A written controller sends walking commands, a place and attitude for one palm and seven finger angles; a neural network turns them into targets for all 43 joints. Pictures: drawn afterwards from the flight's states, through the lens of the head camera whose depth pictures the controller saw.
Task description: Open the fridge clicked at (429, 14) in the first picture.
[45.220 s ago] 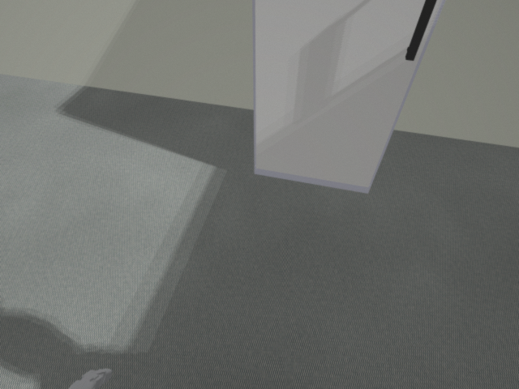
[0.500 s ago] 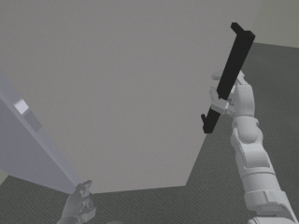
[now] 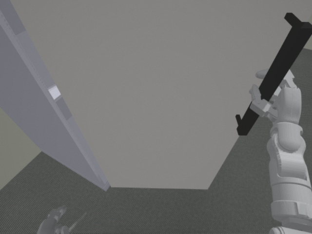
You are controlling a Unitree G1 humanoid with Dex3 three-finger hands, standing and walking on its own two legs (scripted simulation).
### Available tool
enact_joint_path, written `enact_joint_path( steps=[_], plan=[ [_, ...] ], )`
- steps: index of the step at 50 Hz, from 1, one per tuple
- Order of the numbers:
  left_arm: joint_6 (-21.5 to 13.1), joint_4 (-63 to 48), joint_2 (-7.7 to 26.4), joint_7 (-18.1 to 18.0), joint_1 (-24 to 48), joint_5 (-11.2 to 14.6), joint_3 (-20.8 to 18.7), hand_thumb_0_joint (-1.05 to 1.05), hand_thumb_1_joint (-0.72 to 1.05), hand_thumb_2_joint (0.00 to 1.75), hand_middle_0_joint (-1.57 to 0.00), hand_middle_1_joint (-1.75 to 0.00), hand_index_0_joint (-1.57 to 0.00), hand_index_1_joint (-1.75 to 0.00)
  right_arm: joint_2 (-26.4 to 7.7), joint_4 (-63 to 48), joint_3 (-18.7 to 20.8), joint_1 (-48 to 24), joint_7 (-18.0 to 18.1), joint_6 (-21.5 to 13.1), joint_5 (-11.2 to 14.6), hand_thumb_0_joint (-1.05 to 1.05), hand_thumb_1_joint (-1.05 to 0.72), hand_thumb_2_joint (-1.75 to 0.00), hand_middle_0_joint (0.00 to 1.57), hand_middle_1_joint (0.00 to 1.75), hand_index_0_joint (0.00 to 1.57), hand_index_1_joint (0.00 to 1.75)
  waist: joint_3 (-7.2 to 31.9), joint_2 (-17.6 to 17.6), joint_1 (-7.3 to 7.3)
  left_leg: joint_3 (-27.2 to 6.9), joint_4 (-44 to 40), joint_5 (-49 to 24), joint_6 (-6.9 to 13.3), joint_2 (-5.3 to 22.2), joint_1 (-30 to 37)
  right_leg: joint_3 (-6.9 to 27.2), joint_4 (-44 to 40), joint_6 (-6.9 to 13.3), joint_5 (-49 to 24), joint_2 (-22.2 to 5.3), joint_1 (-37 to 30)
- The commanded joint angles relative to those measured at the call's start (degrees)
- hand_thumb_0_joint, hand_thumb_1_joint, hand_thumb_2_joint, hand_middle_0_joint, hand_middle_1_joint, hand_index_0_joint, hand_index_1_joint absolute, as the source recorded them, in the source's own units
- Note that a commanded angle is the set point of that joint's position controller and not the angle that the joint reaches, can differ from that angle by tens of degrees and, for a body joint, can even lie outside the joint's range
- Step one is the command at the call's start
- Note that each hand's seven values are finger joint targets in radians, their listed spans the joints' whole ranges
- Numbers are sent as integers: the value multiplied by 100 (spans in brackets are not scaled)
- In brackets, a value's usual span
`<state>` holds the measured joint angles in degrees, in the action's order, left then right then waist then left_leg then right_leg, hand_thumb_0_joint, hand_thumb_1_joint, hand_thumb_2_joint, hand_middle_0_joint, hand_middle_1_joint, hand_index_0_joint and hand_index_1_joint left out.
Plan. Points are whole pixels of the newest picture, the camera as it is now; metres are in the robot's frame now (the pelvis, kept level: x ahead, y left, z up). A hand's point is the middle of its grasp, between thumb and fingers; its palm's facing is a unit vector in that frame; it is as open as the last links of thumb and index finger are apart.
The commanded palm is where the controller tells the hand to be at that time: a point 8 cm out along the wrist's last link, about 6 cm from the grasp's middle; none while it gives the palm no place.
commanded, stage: stop walking and hold the door back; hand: right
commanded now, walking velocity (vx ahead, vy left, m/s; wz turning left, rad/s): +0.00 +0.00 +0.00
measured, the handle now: (261, 86) +0.46 -0.18 +0.17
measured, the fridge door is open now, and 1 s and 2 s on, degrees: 62 72 69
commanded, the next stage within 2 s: loosen the grip on the handle in 0.34 s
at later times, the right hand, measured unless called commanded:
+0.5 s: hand (263, 122) +0.35 -0.17 +0.16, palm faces +0.08 +0.97 -0.21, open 6.5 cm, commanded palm +0.31 -0.22 +0.15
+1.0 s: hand (261, 131) +0.33 -0.16 +0.15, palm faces +0.11 +0.98 -0.19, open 14.0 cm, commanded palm +0.31 -0.22 +0.15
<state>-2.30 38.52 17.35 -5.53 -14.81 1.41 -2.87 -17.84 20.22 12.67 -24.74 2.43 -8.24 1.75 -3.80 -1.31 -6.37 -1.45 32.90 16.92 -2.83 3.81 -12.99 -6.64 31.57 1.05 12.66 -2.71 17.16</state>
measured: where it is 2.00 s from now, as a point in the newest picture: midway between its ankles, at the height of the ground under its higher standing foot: outside the picture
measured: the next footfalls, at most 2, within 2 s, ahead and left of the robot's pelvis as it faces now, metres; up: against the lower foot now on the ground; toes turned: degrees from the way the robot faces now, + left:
none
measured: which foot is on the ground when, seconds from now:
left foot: down 0.00-1.00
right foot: down 0.00-1.00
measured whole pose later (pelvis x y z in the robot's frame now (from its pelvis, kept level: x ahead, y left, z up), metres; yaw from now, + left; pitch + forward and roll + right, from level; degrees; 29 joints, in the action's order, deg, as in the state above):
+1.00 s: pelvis -0.06 +0.04 -0.02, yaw +6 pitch +1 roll +0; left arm -7.9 39.3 15.7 -4.5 -17.9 2.0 0.7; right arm -24.2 31.2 16.4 -21.7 -6.3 -21.5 7.4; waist 1.1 0.7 -1.4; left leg 0.5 41.4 18.5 1.8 -3.3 -25.3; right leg 2.9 41.3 0.2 17.6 -1.4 28.7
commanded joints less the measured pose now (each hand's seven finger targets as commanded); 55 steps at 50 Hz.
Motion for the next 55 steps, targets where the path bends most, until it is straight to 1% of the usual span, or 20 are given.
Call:
enact_joint_path(
  steps=[1,3,5,9,14,21,22,23,24,25,27,30,33,35,41,42,43,47,49,55],
  plan=[
    [-363,-1085,339,207,574,-143,-1,0,90,90,-20,-30,-20,-30,-1075,-2916,473,-565,80,-694,-26,0,-90,-90,45,140,45,140,2018,1510,573,506,424,830,231,-417,-208,1678,-628,654,-3335,-1416,-1396],
    [-352,-1110,409,230,522,-120,-13,0,90,90,-20,-30,-20,-30,-1181,-3293,636,-21,134,-689,-35,0,-90,-90,45,140,45,140,2043,1460,534,514,-384,-221,288,-287,149,1167,-167,409,-3404,-1189,-1312],
    [-306,-1197,306,183,566,-73,74,0,90,90,-20,-30,-20,-30,-1172,-3512,563,145,174,-609,0,0,-90,-90,45,140,45,140,2162,1026,462,158,-463,-2252,408,207,890,628,42,58,-2669,-847,-672],
    [-237,-1140,125,41,532,-48,166,0,90,90,-20,-30,-20,-30,-1032,-3542,408,267,259,-488,103,0,-90,-90,45,140,45,140,2248,246,443,-14,-134,-3473,403,392,708,366,4,-81,-2366,-643,-913],
    [-141,-1040,63,-38,716,-81,246,0,90,90,-20,-30,-20,-30,-820,-3353,75,10,275,-419,96,0,-90,-90,45,140,45,140,2092,473,474,133,-260,-2700,274,207,254,509,-141,39,-2536,-811,-1273],
    [-50,-960,67,-84,887,-86,289,0,90,90,-20,-30,-20,-30,-687,-2661,-140,-620,305,-363,87,0,-90,-90,45,140,45,140,1714,300,525,29,-732,-1341,301,224,100,608,-430,34,-983,-684,-820],
    [-231,-972,217,124,755,-240,-212,0,90,90,-20,-30,-20,-30,-3899,-2462,2421,-3979,281,-411,-578,0,-90,-90,45,140,45,140,449,-1168,1046,-350,-1416,-2331,400,160,-275,408,-62,96,-1044,-492,-90],
    [-550,-886,78,246,735,-129,58,0,90,90,-20,-30,-20,-30,-530,35,-148,-2106,-185,115,-418,0,-78,-84,45,140,45,140,2147,-579,218,593,61,-3013,566,-465,-71,765,-951,-48,-2520,-10,-1314],
    [-689,-908,333,370,105,158,-189,0,90,90,-20,-30,-20,-30,-131,-1011,-54,-855,-433,86,231,0,-66,-78,45,140,45,140,2890,1055,711,766,-35,-1627,526,-424,-349,838,-678,-484,-3972,-235,-2422],
    [-717,-943,310,388,363,65,-82,0,90,90,-20,-30,-20,-30,-34,-1303,1,-479,-567,-17,368,0,-54,-73,45,140,45,140,2856,1679,856,604,-136,-863,444,-408,-845,804,-357,-611,-4020,-219,-2951],
    [-676,-984,352,429,526,-60,-4,0,90,90,-20,-30,-20,-30,-383,-1538,122,-1012,-456,-356,439,0,-30,-61,45,140,45,140,2215,836,731,584,-482,-897,392,-423,-737,643,-352,-332,-1647,-17,-1886],
    [-672,-969,420,460,481,-37,16,0,90,90,-20,-30,-20,-30,-510,-889,-8,-1588,-235,-922,136,0,7,-43,45,140,45,140,1475,-312,467,601,-426,-107,357,-481,-1053,669,-411,-106,195,19,-710],
    [-714,-956,464,407,556,6,55,0,90,90,-20,-30,-20,-30,-894,-472,-56,-2458,-244,-1427,51,0,43,-26,44,138,44,138,1242,74,392,385,-404,890,383,-440,-1469,622,-325,-62,1478,140,-239],
    [-739,-938,476,368,481,5,70,0,90,90,-20,-30,-20,-30,-1008,-416,-213,-2992,-291,-1601,-39,0,55,-20,41,135,41,135,1506,386,343,261,-349,1041,416,-422,-1517,603,-158,-30,1558,218,-180],
    [-882,-821,532,164,412,93,117,0,90,90,-20,-30,-20,-30,-1442,256,-17,-2992,-481,-1656,290,0,55,-20,33,125,33,125,1527,76,386,-287,-643,2051,364,-337,-1348,472,316,10,1536,377,641],
    [-873,-900,544,171,398,49,37,0,90,90,-20,-30,-20,-30,-2206,226,930,-1813,-509,-1646,333,0,55,-20,32,123,32,123,1741,77,815,-382,-670,2223,396,-294,-897,512,295,-1,1437,381,770],
    [-862,-1000,528,161,580,50,126,0,90,90,-20,-30,-20,-30,-2043,-108,670,-1904,-595,-1651,391,0,55,-20,30,122,30,122,1815,305,749,-441,-639,2145,382,-255,-791,460,317,28,1359,425,830],
    [-930,-896,541,61,559,64,132,0,90,90,-20,-30,-20,-30,-2081,-56,866,-2061,-768,-1602,729,0,55,-20,25,115,25,115,1352,-19,601,-643,-761,2537,314,-256,-1012,526,533,22,1375,393,1163],
    [-947,-850,587,28,518,42,100,0,90,90,-20,-30,-20,-30,-2407,-21,1207,-1898,-789,-1540,785,0,55,-20,25,115,25,115,1452,31,672,-710,-687,2432,296,-242,-972,567,650,34,1267,375,1238],
    [-1035,-920,525,-16,488,31,127,0,90,90,-20,-30,-20,-30,-2172,-300,1155,-1509,-778,-1326,833,0,55,-20,25,115,25,115,1560,147,677,-632,-562,2165,299,-243,-1074,637,627,63,1241,364,1195]
  ],
)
